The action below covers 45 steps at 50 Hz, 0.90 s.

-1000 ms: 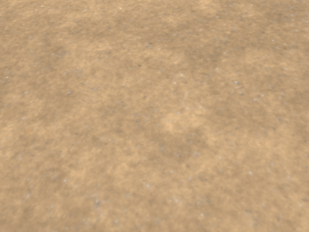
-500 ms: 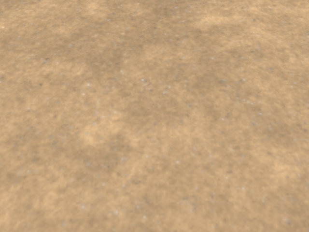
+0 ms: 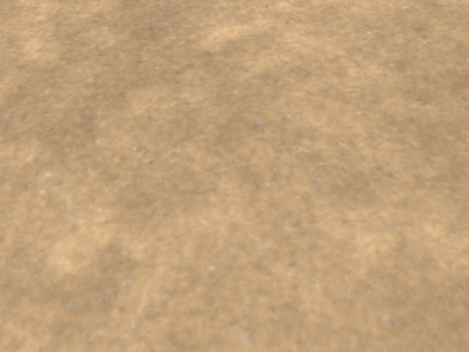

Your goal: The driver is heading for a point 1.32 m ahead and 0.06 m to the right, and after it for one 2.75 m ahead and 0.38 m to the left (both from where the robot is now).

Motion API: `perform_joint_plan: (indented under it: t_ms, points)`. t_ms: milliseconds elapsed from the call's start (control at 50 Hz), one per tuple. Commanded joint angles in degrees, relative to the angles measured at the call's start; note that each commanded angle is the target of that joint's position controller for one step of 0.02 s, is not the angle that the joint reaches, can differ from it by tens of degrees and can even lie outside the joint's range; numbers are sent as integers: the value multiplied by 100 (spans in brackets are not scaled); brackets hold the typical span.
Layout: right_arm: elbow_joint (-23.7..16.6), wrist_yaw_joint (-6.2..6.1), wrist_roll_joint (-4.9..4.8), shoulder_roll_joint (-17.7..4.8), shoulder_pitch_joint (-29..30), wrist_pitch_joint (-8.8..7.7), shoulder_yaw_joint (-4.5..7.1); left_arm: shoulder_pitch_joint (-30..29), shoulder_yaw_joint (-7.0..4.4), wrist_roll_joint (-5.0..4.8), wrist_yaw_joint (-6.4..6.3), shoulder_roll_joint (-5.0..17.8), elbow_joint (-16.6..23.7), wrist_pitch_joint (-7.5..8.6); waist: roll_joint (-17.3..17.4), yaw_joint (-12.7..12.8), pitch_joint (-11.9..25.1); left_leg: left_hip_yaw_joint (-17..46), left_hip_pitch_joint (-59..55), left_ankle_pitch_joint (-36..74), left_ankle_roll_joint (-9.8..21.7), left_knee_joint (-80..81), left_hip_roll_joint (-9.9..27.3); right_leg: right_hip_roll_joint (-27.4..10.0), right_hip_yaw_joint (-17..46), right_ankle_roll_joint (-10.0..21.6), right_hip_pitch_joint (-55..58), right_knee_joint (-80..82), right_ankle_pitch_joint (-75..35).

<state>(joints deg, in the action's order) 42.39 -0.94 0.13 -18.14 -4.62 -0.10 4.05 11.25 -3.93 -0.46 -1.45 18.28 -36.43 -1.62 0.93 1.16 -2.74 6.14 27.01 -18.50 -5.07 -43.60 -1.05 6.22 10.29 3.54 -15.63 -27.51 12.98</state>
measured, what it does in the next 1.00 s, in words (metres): walks ahead: left foot, then right foot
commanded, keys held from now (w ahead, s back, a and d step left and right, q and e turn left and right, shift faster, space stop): e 0.20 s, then no key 0.10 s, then w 0.40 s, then w+q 0.30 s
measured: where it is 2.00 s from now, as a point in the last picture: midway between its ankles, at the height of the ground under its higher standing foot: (267, 240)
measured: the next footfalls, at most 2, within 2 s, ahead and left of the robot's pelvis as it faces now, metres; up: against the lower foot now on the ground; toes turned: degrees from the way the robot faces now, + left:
left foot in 0.12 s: +0.09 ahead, +0.14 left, +0.00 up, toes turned -10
right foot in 0.50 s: +0.03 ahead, -0.12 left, +0.00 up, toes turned -12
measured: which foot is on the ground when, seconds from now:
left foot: up 0.00-0.10, down 0.12-0.50, up 0.52-0.94, down 0.96-1.00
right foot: down 0.00-0.12, up 0.14-0.48, down 0.50-0.98, up 1.00-1.00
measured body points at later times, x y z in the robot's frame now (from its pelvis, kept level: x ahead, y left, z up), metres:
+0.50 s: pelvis +0.04 +0.00 +0.00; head +0.06 -0.01 +0.45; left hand +0.25 +0.23 -0.10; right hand +0.07 -0.30 -0.12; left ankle +0.05 +0.14 -0.74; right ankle -0.01 -0.11 -0.74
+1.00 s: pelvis +0.26 -0.01 -0.03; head +0.31 -0.01 +0.42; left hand +0.31 +0.28 -0.15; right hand +0.44 -0.29 -0.11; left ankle +0.39 +0.05 -0.74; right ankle +0.01 -0.11 -0.69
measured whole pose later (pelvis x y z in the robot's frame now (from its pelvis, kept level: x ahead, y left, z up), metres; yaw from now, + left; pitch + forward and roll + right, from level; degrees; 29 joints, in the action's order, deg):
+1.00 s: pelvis +0.26 -0.01 -0.03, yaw -7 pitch +2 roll +0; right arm 37.5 3.4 -1.4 -17.8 -4.2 -3.8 2.5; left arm 23.0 -3.1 0.3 -1.0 17.9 -45.2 2.9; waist 0.0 2.8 -3.2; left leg -2.6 30.9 -7.1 5.4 -36.5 -3.0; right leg -2.1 -1.1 -0.9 -0.9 -44.9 28.4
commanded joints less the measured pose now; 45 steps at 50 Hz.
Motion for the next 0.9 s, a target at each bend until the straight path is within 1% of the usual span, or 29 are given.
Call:
perform_joint_plan:
  t_ms: [20,60,80,100,120,140,160,180,200,220,260,300,340,380,400,460,480,500,520,540,560,580,620,640,700,760,800,860,900]
  points:
    - [-479,38,-30,-564,150,-152,145,-178,-288,-19,-8,1022,431,18,-886,-22,760,2,-75,-163,63,399,-111,-1503,1803,972,830,266,-2416]
    - [-483,81,-49,-580,-11,-200,162,-290,-280,-65,-10,996,474,-20,-946,-115,815,-32,-473,23,164,1066,-144,-1392,1991,854,885,79,-2591]
    - [-443,99,-46,-584,-185,-222,182,-408,-266,-106,-25,963,509,-44,-941,-253,815,-107,-867,546,242,1733,-131,-1237,1977,695,790,-45,-2368]
    - [-406,91,-12,-685,-353,-239,225,-423,-238,-122,-45,871,537,-54,-821,-326,839,-25,-1481,1417,370,2300,128,-1018,1854,448,465,-252,-1755]
    - [-469,49,74,-1059,-428,-212,299,-70,-156,-32,-40,561,527,-50,194,-123,1122,921,-2307,2510,792,2376,1265,-506,1196,93,-142,-1242,69]
    - [-410,55,219,-1315,-424,-154,337,132,-183,-69,-47,604,617,-14,1565,85,792,2258,-2525,3830,1843,2440,2227,408,209,-275,-1474,-2249,2605]
    - [-504,41,149,-1006,-415,-161,274,345,-325,26,-47,1097,484,25,1145,5,832,2400,-2386,3809,2267,2401,2614,-46,105,-572,-1683,-3532,2687]
    - [-575,3,111,-726,-237,-157,187,309,-410,-45,-32,1258,360,3,759,26,715,1765,-2237,3568,2089,2316,2278,-208,22,-678,-1717,-3995,2259]
    - [-615,-22,80,-612,-51,-133,156,328,-416,-78,-52,1153,244,-65,553,79,603,1207,-2160,3118,1813,2276,1874,-300,-76,-787,-1744,-4154,1904]
    - [-617,-42,17,-570,-13,-116,134,238,-387,-62,-68,1027,247,-115,544,8,520,987,-2139,2974,1728,2281,1719,-331,-102,-862,-1834,-4261,1641]
    - [-562,-69,35,-629,-132,-63,121,58,-275,-88,-44,682,321,-138,653,-89,462,512,-2040,3202,1760,2379,1453,-300,-354,-945,-1682,-4027,1393]
    - [-508,-79,52,-681,-295,-21,140,-152,-198,-81,-46,518,412,-109,810,-222,577,381,-2355,3326,1849,2374,1463,-359,-488,-976,-1616,-3384,1370]
    - [-450,-58,-4,-753,-449,6,164,-263,-107,-37,-7,393,449,-84,840,-343,751,363,-2418,1825,1834,2603,1474,-547,-670,-914,-1282,-2531,1273]
    - [-403,-3,-82,-908,-499,3,194,-360,-24,-39,66,305,472,-35,1036,-430,580,428,-2011,205,1813,2969,1447,-603,-940,-778,-766,-1693,1291]
    - [-377,30,-94,-948,-534,-7,192,-341,-18,-49,95,341,442,0,1088,-436,483,468,-1817,-97,1803,3057,1469,-578,-1052,-705,-493,-1331,1288]
    - [-288,117,-226,-972,-586,-42,158,129,-45,-38,161,398,155,137,779,-131,262,368,-1233,-438,1655,2886,1419,-435,-1334,-329,675,322,178]
    - [-240,143,-217,-816,-664,-83,93,382,-64,-48,152,432,33,166,641,10,303,261,-882,-380,1481,2635,1320,-427,-1291,-197,1312,638,108]
    - [-255,183,-130,-466,-582,-160,-34,844,-96,-70,113,532,-79,188,385,235,539,-20,-327,-423,1161,2010,1090,-837,-730,-61,2182,672,169]
    - [-508,252,44,65,-356,-267,-199,1354,-195,-13,49,1034,-136,203,-967,322,827,-876,827,-944,631,207,396,-2090,1073,429,2982,941,458]
    - [-769,203,-106,-384,47,-345,-77,1503,-315,43,123,1417,-168,284,-1412,536,380,-786,1722,-1673,517,-835,153,-2841,2412,1264,2359,1534,1309]
    - [-732,188,-208,-761,15,-383,59,1264,-205,37,150,1027,-136,405,-1023,437,-88,-467,2077,-1364,551,-1482,463,-2716,2304,1355,2132,1684,1887]
    - [-628,219,-237,-786,-133,-407,84,1091,-112,22,155,742,-140,494,-1066,318,-309,-374,2218,-827,629,-1613,596,-2431,1874,1174,2058,1775,2032]
    - [-538,254,-136,-713,-185,-462,96,879,-51,1,149,602,-137,552,-943,208,-438,-383,2292,11,621,-1490,738,-2143,1251,961,2016,1937,1107]
    - [-527,287,-109,-605,-155,-487,74,861,-30,30,134,565,-129,557,-852,175,-397,-437,2152,357,576,-1401,750,-2025,949,909,1911,1994,491]
    - [-559,347,-87,-326,18,-503,-25,877,-43,27,101,581,-172,556,-678,187,-248,-644,1731,1136,356,-591,649,-1758,173,850,1677,2043,-614]
    - [-656,405,-143,-161,391,-474,-129,1020,-89,36,89,736,-297,573,-725,339,-324,-789,1164,1797,315,348,513,-1695,-411,737,1336,2103,-896]
    - [-757,452,-174,-164,617,-461,-158,1192,-119,10,98,810,-428,596,-673,399,-453,-815,984,1968,432,699,448,-1846,-555,720,1305,2184,-870]
    - [-883,529,-191,-280,734,-466,-144,1224,-164,-44,92,867,-573,593,-584,306,-530,-718,974,1797,741,1035,376,-2105,-787,602,1729,2042,-1300]
    - [-888,534,-158,-433,492,-457,-80,1144,-202,-15,64,969,-590,556,-643,94,-205,-883,475,1472,963,1094,129,-2120,-1040,449,2032,1465,-3060]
